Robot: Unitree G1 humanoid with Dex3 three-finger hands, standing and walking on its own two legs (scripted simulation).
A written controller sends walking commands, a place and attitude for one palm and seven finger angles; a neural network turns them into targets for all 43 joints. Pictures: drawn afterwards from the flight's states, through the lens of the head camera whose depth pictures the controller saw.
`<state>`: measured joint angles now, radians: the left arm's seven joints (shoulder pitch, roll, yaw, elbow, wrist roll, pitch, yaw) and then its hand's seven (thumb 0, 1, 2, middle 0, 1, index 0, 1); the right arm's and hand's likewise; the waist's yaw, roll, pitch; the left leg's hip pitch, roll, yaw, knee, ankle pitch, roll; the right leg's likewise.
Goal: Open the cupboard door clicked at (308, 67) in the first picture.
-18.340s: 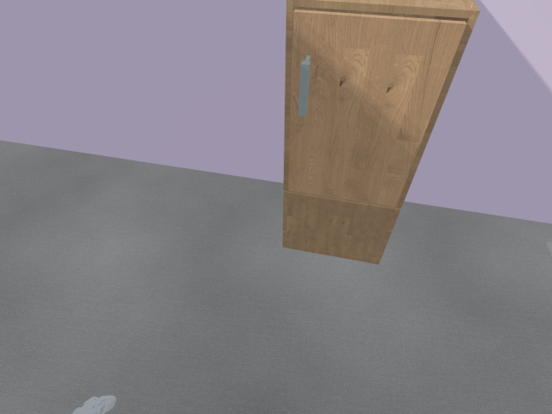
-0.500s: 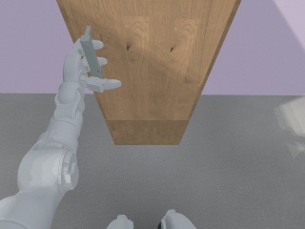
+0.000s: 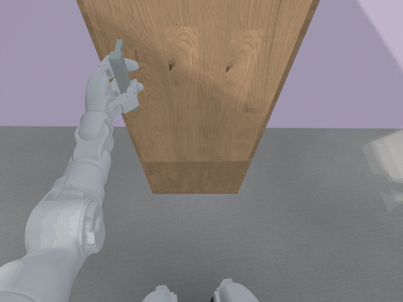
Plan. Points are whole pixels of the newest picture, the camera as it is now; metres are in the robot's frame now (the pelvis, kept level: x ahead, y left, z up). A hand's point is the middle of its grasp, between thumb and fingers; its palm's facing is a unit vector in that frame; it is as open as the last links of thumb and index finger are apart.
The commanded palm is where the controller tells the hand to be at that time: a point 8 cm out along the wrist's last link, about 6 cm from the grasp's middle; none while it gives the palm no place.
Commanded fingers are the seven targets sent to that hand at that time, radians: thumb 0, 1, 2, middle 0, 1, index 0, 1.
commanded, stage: pull the door open along its arc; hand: left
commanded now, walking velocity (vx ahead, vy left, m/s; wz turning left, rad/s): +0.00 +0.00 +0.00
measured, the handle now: (126, 77) +0.56 +0.12 +0.09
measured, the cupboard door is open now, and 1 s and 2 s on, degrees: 1 35 40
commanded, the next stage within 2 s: open thumb and fingers to let go in 1.14 s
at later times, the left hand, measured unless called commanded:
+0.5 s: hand (138, 128) +0.42 +0.09 +0.10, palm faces -0.08 -1.00 +0.04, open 6.0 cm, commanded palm +0.37 +0.14 +0.10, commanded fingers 0.00 0.90 0.90 -0.40 -1.35 -0.40 -1.35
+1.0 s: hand (181, 179) +0.31 +0.01 +0.10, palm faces +0.25 -0.97 -0.03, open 6.0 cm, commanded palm +0.24 +0.04 +0.10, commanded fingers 0.00 0.90 0.90 -0.40 -1.35 -0.40 -1.35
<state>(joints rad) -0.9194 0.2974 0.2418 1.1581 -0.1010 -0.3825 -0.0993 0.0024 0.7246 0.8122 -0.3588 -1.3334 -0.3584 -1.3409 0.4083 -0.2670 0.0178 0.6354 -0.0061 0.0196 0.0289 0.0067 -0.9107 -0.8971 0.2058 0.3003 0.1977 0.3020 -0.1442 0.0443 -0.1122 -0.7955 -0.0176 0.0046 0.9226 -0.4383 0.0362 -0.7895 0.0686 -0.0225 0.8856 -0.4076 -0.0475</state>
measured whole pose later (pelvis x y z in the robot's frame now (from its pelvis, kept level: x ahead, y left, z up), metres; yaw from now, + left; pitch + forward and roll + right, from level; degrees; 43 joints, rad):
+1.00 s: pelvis +0.01 -0.03 +0.02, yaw +2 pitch +7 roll +1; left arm 0.00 -0.09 -0.30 0.13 0.05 -0.07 0.54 0.00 0.70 0.77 -0.31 -1.30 -0.34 -1.33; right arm 0.20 -0.17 0.01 0.54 -0.03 0.06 0.05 0.01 -0.91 -0.90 0.21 0.30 0.20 0.30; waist -0.02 0.05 -0.11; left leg -0.49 -0.02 -0.03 0.78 -0.41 0.00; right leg -0.49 0.06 -0.05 0.78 -0.41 -0.09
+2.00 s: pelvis +0.00 -0.04 +0.02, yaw +4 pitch +4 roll +1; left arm 0.15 -0.06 -0.32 0.02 0.04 -0.12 0.50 -0.01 -0.48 0.31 -0.23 -0.80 -0.24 -0.80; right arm 0.20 -0.20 0.00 0.55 -0.03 -0.02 0.03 0.01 -0.91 -0.90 0.20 0.30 0.20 0.30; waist -0.01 0.06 -0.08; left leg -0.47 -0.03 -0.07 0.78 -0.39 -0.02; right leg -0.47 0.06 -0.09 0.78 -0.40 -0.10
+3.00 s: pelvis +0.00 +0.00 +0.01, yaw +1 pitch +6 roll +0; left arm 0.45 0.07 -0.31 -0.28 -0.02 -0.17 0.04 -0.02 -0.50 0.30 -0.16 -0.31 -0.17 -0.31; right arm 0.25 -0.21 0.04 0.39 0.01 -0.03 0.03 0.01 -0.91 -0.90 0.20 0.30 0.20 0.30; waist 0.01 0.05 -0.09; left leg -0.53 -0.05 0.00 0.89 -0.46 0.04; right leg -0.54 0.04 -0.02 0.89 -0.45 -0.05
